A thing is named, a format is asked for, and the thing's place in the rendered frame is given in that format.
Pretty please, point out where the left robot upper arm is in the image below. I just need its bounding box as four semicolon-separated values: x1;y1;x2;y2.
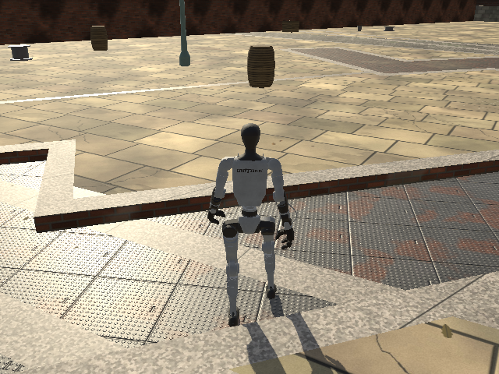
214;157;234;199

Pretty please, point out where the robot left shin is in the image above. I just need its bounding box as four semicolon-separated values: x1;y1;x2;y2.
226;263;238;316

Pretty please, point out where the robot left thigh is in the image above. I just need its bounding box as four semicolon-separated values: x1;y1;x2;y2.
222;218;239;277

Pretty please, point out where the robot right forearm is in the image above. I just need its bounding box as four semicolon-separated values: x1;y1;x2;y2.
277;190;292;230

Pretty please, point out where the right robot upper arm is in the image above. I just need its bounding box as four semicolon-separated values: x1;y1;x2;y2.
267;157;285;202

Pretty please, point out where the robot left forearm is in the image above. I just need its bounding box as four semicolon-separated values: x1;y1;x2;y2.
209;186;222;213

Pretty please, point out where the robot left hand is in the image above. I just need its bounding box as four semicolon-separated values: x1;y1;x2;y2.
207;210;225;224

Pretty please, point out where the robot right hand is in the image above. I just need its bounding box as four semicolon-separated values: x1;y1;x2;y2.
276;228;294;249

